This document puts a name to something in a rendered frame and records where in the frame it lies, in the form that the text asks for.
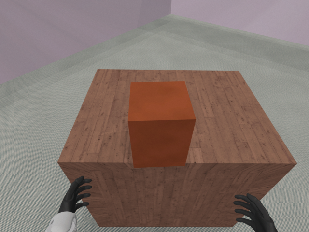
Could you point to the robot left hand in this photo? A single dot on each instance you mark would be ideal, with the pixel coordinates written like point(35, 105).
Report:
point(71, 198)

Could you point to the robot left forearm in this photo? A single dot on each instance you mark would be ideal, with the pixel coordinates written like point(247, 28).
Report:
point(63, 222)

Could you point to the robot right hand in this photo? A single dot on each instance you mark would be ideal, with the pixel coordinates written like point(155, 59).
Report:
point(260, 219)

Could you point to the carton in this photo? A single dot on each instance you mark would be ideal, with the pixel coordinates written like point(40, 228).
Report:
point(161, 121)

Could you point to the pedestal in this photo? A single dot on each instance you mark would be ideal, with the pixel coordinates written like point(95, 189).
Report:
point(234, 150)

